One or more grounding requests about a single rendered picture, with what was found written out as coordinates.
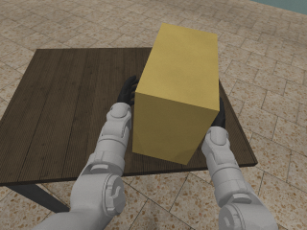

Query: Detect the carton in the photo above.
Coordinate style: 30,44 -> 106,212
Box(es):
132,22 -> 220,165

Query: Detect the robot left upper arm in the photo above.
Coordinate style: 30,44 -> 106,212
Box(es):
32,172 -> 126,230

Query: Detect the robot right upper arm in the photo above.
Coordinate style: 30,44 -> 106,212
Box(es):
218,202 -> 278,230

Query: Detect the robot right hand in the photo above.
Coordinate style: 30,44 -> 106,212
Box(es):
211,97 -> 225,128

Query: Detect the table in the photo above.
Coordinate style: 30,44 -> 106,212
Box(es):
0,47 -> 258,213

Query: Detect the robot left hand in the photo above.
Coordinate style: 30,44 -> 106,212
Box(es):
117,75 -> 140,106

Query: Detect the right robot forearm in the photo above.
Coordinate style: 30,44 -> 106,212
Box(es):
201,126 -> 279,230

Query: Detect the left robot forearm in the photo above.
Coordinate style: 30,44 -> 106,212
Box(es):
70,103 -> 131,207

